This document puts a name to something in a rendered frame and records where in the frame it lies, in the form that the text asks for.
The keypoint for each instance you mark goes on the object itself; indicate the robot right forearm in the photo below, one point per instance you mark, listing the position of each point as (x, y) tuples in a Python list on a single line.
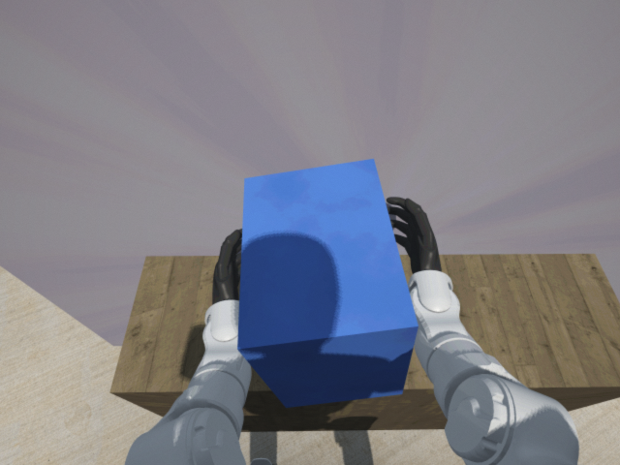
[(446, 351)]

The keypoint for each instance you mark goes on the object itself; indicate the robot right upper arm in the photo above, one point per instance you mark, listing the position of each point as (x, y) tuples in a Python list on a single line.
[(493, 421)]

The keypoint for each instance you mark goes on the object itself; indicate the carton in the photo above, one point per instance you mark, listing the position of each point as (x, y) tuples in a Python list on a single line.
[(325, 312)]

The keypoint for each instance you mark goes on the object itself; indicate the left robot hand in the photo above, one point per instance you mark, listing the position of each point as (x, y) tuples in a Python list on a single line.
[(226, 273)]

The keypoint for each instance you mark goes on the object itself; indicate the robot left upper arm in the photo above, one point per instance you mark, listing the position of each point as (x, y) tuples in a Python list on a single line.
[(202, 437)]

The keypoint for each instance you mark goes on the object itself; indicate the right robot hand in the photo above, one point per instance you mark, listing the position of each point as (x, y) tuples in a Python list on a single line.
[(420, 242)]

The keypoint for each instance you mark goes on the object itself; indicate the robot left forearm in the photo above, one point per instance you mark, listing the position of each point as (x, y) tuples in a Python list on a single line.
[(223, 376)]

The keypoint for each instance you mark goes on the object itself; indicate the pedestal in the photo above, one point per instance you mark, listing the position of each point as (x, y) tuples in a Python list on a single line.
[(551, 320)]

